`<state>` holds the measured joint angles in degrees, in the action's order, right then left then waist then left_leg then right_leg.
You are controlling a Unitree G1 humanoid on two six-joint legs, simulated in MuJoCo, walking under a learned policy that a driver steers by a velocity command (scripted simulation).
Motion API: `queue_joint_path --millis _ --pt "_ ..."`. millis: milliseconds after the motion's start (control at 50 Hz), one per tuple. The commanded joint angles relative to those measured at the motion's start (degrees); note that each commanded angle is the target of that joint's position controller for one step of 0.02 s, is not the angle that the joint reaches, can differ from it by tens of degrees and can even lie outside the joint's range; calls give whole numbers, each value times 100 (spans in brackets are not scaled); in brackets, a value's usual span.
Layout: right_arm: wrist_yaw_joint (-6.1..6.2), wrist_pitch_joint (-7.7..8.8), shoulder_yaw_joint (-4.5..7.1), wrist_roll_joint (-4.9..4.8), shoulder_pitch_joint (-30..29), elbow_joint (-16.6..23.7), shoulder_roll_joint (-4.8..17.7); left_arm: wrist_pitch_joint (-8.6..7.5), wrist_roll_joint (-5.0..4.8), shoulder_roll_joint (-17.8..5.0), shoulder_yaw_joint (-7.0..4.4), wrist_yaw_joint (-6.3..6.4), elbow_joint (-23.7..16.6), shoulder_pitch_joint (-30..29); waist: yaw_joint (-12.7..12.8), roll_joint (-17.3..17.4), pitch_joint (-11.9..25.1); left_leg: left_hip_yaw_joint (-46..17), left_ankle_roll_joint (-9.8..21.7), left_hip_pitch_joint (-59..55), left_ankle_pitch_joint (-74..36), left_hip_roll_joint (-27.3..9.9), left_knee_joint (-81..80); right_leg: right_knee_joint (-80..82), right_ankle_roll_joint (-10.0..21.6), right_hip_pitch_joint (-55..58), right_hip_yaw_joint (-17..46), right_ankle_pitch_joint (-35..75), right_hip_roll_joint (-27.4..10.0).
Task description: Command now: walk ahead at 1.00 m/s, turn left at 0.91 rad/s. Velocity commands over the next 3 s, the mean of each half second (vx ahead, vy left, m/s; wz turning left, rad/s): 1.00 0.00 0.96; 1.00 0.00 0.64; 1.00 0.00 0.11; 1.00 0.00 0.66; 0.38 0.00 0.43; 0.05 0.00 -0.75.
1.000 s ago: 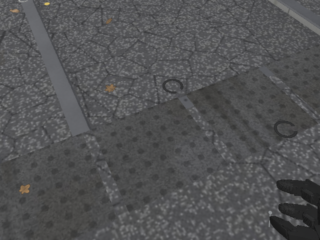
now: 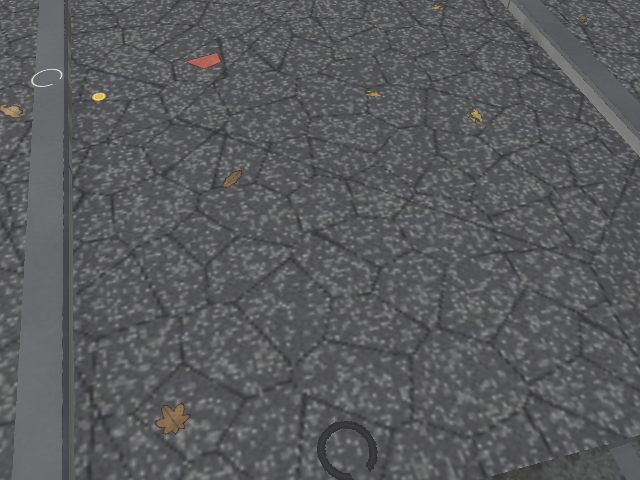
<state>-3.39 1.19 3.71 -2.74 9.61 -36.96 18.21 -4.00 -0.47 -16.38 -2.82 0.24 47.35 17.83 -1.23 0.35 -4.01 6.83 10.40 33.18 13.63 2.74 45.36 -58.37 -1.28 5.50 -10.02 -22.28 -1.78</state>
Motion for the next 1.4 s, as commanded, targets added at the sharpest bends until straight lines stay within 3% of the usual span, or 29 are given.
queue_joint_path --millis 20,60,120,200,340,380,420,440,460,480,520,540,600,760,820,880,900,920,940,960,1000,1060,1140,1260,1300,1340,1360,1380,1400 --pt "87 147 319 245 1740 180 941 -679 -162 -736 35 -149 -1369 -738 -575 988 1797 -5945 1542 -5364 2878 -1704 -3181 -3591 463 -5166 2014 -397 559" --pt "7 424 270 260 1393 75 738 -664 -147 -642 21 -73 -1468 -1116 23 -543 711 -5323 1072 -3716 2201 -1470 -3307 -2137 576 -4803 2015 130 121" --pt "128 447 231 183 715 245 682 -425 88 -712 -58 -37 -1304 -908 410 -488 265 -3957 969 -2138 792 -721 -3230 -902 206 -3878 2048 340 -157" --pt "388 366 224 63 879 84 642 -335 175 -297 71 -9 -1719 -2109 -33 -183 -228 -2979 715 -953 182 -199 -3331 1507 -224 -3275 1597 1570 -4" --pt "555 155 322 -27 1311 -206 467 -499 -145 -541 -172 -213 -1930 -2654 -504 421 -8 -3448 56 -1987 990 -220 -2005 3364 -260 -2778 2073 3106 104" --pt "593 100 367 48 1203 -223 528 -518 -245 -782 -314 -204 -1763 -2189 -276 635 74 -3616 -18 -2643 394 -397 -1434 3547 -185 -2718 2186 2914 -155" --pt "440 80 291 210 997 -146 456 -512 -296 -1145 -574 -126 -1315 -352 704 429 1082 -3148 -347 -2323 -657 -93 677 3154 -117 -641 1872 2309 -248" --pt "317 118 45 334 1130 -82 -213 -456 -189 -1167 -510 -95 -1101 820 1055 -176 2015 -2848 -483 -556 1722 90 2705 1907 -70 1686 2484 1061 -807" --pt "382 214 -144 -20 2227 156 -793 -463 114 -1796 -589 -174 -996 1320 531 -3152 2481 -2375 -728 1396 2756 690 5006 3095 655 2793 5481 69 -2020" --pt "475 241 -181 -327 2036 267 -277 -387 65 -1639 -566 -241 -976 868 458 -3002 2209 -1867 -758 2307 1644 -76 5215 4346 990 2402 7052 -2913 -2494" --pt "519 172 -1 8 463 295 458 -259 117 -807 -353 -148 -986 213 760 -369 453 -1389 -765 2115 726 -504 4875 4579 814 472 5057 -1534 -1819" --pt "488 152 9 112 261 399 384 -275 160 -735 -303 -136 -890 7 585 -140 153 -1500 -728 1862 436 -772 4464 4421 771 -233 4285 -382 -1605" --pt "306 44 42 -54 320 460 155 -354 48 -114 -129 -95 -454 -102 226 -627 80 -1592 -524 1413 -59 -1230 3616 4335 292 -878 2464 1341 -1017" --pt "47 255 -176 82 -1131 999 -238 -317 74 -660 -130 35 118 837 484 222 -480 -792 -428 1429 -1557 -403 528 4976 248 -622 862 4611 -934" --pt "-119 372 -109 113 -1721 1200 -90 -227 60 -939 -95 147 300 1260 416 -274 -228 77 -262 273 -1383 187 -387 4632 181 -260 439 7665 -1013" --pt "-25 264 191 85 -281 878 505 -85 57 -1331 -140 301 344 1026 -692 -976 643 -70 73 -1733 -682 355 -610 2583 345 -211 485 9805 -1374" --pt "85 193 350 52 1381 389 742 -49 65 -1384 -147 281 178 364 -1629 -922 1128 -484 369 -3481 -1455 40 -1563 855 343 -966 317 9339 -1175" --pt "179 143 322 82 2185 -59 863 -117 223 -707 22 213 -58 281 -1405 274 1512 -1816 462 -5544 -1031 -780 -1098 -1524 492 -2943 431 2376 -302" --pt "192 257 251 248 1856 111 1003 -376 -22 -68 238 60 -242 1271 -508 1390 2563 -4896 1581 -6840 113 -2146 -1579 -3056 520 -4751 1538 -1016 306" --pt "232 296 256 285 1945 -60 590 -556 -240 -645 87 -12 -354 457 -907 463 2162 -5091 1382 -6254 1452 -1986 -2600 -2828 697 -5276 1888 -453 83" --pt "186 440 144 315 1080 -115 348 -586 -280 -443 108 -19 -597 -245 -276 -528 432 -3933 1043 -4124 885 -1598 -3236 -1930 646 -5242 1734 289 -325" --pt "125 485 -42 315 534 -195 -196 -262 -95 -313 82 -57 -422 193 421 -137 -10 -2736 729 -2378 21 -1136 -3574 -1324 305 -4508 1623 611 -746" --pt "265 598 41 262 806 -409 204 -239 117 -120 230 -46 -973 -1049 176 15 -548 -1645 524 -1136 -907 -741 -3907 366 -79 -4498 1236 2180 -841" --pt "326 587 90 106 1781 -871 516 -367 -83 -287 184 -254 -1429 -2354 -298 92 -482 -1298 119 -2638 -1767 -1032 -4103 3094 191 -3479 919 3821 -131" --pt "352 441 110 239 1840 -962 670 -346 -90 -607 30 -272 -1474 -2049 39 476 27 -1334 -80 -3776 -4222 -1289 -3232 3030 397 -3281 732 2907 243" --pt "380 247 138 498 1473 -1010 903 -195 -233 -1036 -194 -167 -1169 -259 1246 1013 1169 -1133 -333 -3908 -6702 -1324 -950 2654 720 -1573 601 2185 364" --pt "444 235 44 562 1385 -843 630 -93 -167 -1287 -241 -76 -812 1121 1684 682 2123 -1134 -440 -2329 -5272 -1126 1040 1836 809 718 1496 1852 -477" --pt "293 404 -285 296 2800 -809 -577 -196 -4 -1762 -368 -201 -555 1396 680 -2290 3303 -1452 -798 103 939 200 3715 2848 2137 2901 5105 -740 -1996" --pt "247 517 -204 48 2323 -976 123 -188 33 -1076 -257 -204 -485 1660 1204 -1876 3557 -1789 -649 574 1219 83 4156 3968 1905 3009 6138 -1757 -1797"
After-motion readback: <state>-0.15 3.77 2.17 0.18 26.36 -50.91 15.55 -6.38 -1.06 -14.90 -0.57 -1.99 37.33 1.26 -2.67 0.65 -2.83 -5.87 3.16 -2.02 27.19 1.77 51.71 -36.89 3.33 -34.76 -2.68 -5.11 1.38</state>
